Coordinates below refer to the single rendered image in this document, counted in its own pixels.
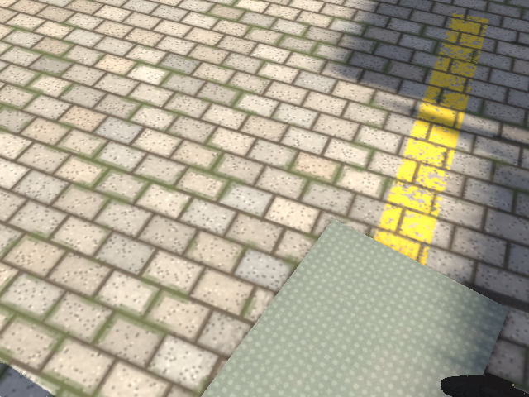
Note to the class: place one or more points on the robot right hand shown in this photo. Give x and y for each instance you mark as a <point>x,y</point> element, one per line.
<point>480,386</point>

